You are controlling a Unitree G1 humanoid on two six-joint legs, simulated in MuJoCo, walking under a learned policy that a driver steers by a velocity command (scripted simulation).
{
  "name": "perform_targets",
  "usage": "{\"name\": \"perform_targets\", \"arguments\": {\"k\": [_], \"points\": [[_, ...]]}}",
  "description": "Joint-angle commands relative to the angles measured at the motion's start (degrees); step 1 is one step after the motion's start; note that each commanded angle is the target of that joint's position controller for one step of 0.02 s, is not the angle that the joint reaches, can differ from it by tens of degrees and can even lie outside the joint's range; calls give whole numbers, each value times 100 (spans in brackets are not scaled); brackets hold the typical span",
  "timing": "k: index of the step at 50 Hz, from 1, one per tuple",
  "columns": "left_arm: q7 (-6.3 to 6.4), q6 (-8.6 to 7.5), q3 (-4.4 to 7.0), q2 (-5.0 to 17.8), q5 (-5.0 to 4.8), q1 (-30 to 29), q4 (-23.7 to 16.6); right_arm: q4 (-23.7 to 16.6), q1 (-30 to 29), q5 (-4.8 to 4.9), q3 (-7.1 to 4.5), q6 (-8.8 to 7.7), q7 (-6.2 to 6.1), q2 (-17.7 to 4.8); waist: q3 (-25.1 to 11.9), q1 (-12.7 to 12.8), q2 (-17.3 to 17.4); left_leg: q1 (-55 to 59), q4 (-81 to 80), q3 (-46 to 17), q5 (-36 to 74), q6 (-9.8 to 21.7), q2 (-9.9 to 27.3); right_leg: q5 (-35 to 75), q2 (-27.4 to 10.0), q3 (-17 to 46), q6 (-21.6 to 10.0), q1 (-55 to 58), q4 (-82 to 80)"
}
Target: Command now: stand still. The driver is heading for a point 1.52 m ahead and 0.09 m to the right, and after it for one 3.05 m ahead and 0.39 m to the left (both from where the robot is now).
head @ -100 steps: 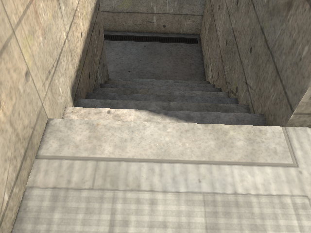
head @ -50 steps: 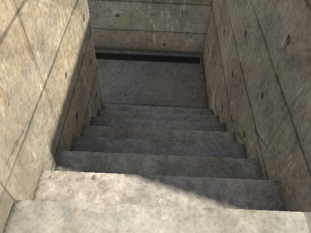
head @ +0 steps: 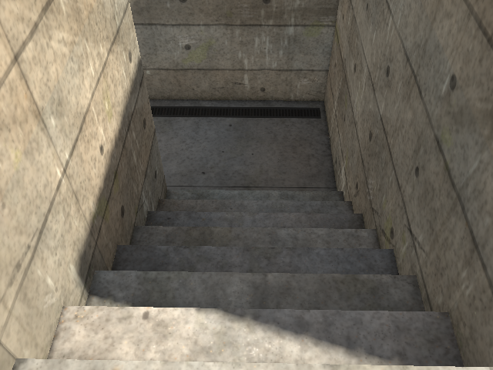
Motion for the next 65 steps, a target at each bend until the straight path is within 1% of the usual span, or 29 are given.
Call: {"name": "perform_targets", "arguments": {"k": [1,30,31,32,33,34,35,36,37,38,39,41,43,44,45,46,47,48,49,50,51,53,56,58,60,61,63,64,65], "points": [[16,-15,62,450,0,556,-13,-65,231,-2,-60,-25,-18,-488,165,-8,-76,696,-229,-76,880,247,77,825,-235,207,-69,-956,-719],[17,-17,9,353,-20,958,-24,19,651,12,13,-47,-41,-395,243,-1,-51,620,-237,-76,861,229,67,824,-198,171,-81,-968,-748],[26,-8,6,327,-22,1075,26,64,738,10,26,-39,-43,-342,126,8,-100,654,-174,34,314,226,-25,228,-174,157,-117,-923,-808],[44,9,43,420,-59,1123,34,53,711,35,16,-31,-52,-350,220,31,-202,490,41,207,-532,236,-192,-742,-182,234,-232,-1006,-882],[70,19,106,613,-101,1073,-41,6,645,71,-11,-42,-59,-388,386,73,-411,120,399,426,-1470,261,-380,-1806,-335,509,-439,-1091,-1018],[87,-1,157,776,-138,1156,-108,-120,414,82,-23,-90,-50,-400,630,188,-627,-482,843,533,-1867,290,-445,-2661,-729,1061,-701,-1059,-1333],[83,-57,235,1017,-171,1227,-167,-291,117,92,-2,-182,-6,-313,899,305,-930,-1071,1392,570,-1619,344,-368,-3053,-1332,1844,-1022,-927,-1699],[82,-127,301,1166,-173,1209,-218,-430,-98,103,17,-290,58,-255,1115,352,-1069,-1579,1958,328,-1407,437,-77,-2966,-1847,2447,-1305,-846,-1914],[69,-208,296,1081,-126,1188,-264,-537,-234,125,7,-388,120,-280,1226,365,-1002,-2160,2471,99,-1621,503,142,-2515,-2086,2703,-1452,-548,-1932],[44,-271,279,992,-106,1122,-308,-600,-231,157,-7,-479,170,-307,1234,305,-902,-2580,2671,-59,-1771,563,312,-2040,-2124,2668,-1449,-207,-1814],[11,-301,267,903,-137,1031,-366,-628,-173,190,-16,-559,220,-369,1158,241,-772,-2653,2370,-112,-1815,602,388,-1600,-2002,2395,-1315,23,-1629],[-38,-281,253,896,-171,895,-407,-592,7,202,-48,-657,301,-400,866,97,-703,-1542,1257,263,-1544,571,183,-923,-1522,1557,-1000,-317,-1265],[-63,-236,252,1024,-162,708,-466,-105,1179,188,-164,-635,329,-386,361,-430,-583,804,608,900,-297,422,-494,-55,-1013,927,-791,-1528,-471],[-67,-275,231,1037,-172,524,-527,86,1914,168,-265,-600,311,-531,67,-812,-313,1675,451,587,-234,488,-389,866,-752,585,-602,-1983,528],[-83,-343,126,691,-126,279,-737,120,2680,101,-397,-594,247,-1123,-292,-1035,1221,2275,-532,-1612,-765,955,1028,530,-179,-136,-167,-2726,2931],[-80,-475,42,208,-228,456,-904,96,2933,-30,-321,-680,324,-1264,-725,-835,1938,2630,-1760,-4383,-1443,1763,2037,-1119,369,468,-122,-3690,4450],[-96,-574,104,440,-388,375,-952,-15,2301,-10,-212,-770,340,-1021,-174,-501,1157,2167,-1807,-4453,-2061,1811,2280,-863,-51,891,-282,-4203,5225],[-117,-600,119,578,-370,79,-1049,-190,1784,15,-121,-795,360,-739,261,-405,649,1718,-1673,-3620,-1858,1603,2092,-338,-306,839,-427,-4436,5434],[-100,-602,150,604,-313,73,-995,-311,1414,0,-43,-791,397,-617,356,-245,292,1390,-1633,-2738,-1341,1389,1762,208,-529,756,-487,-4298,5271],[-82,-590,213,703,-240,126,-970,-395,1204,-29,8,-778,420,-540,392,-107,282,1062,-1666,-2000,-719,1206,1425,618,-696,677,-496,-3997,4802],[-104,-534,273,797,-220,198,-924,-395,1201,-53,70,-746,411,-366,365,-19,429,878,-1679,-1416,-224,1064,1111,840,-776,568,-473,-3679,4472],[-143,-415,305,744,-209,46,-966,-301,1612,-62,112,-728,331,-346,381,-36,502,853,-1724,-969,592,1067,955,1052,-774,362,-358,-3583,3994],[-127,-369,248,598,-149,-830,-1337,-330,1815,-141,100,-701,196,-670,516,-104,295,1023,-1717,-754,1770,1149,1060,1559,-771,307,-198,-3909,2778],[-177,-387,182,496,-140,-1362,-1516,-406,1799,-130,90,-658,147,-750,542,-203,348,906,-1734,-496,1862,1103,971,2007,-640,165,-146,-3648,1856],[-279,-406,161,511,-167,-1911,-1746,-400,1848,-64,86,-644,110,-794,624,-286,398,620,-1820,-247,1953,1031,828,2356,-403,-66,-162,-3136,1216],[-319,-390,150,514,-161,-1902,-1758,-384,1939,-99,59,-635,147,-820,464,-293,519,438,-1741,-103,2140,1094,780,2374,-285,-160,-148,-2592,1404],[-370,-370,145,584,-190,-1981,-1855,-359,1990,-17,18,-596,165,-818,537,-218,503,659,-1598,-74,2233,1169,928,2057,-270,-94,-257,-2489,1284],[-438,-395,260,803,-136,-1090,-1478,-342,1943,-148,-23,-601,186,-872,85,133,464,750,-1066,-47,3303,1208,1269,2588,-236,5,-431,-1797,2289],[-434,-412,367,1025,-71,-172,-1198,-459,1461,-78,-35,-594,159,-879,-203,616,503,495,-413,331,3829,1025,985,2362,-137,20,-581,-1004,2277]]}}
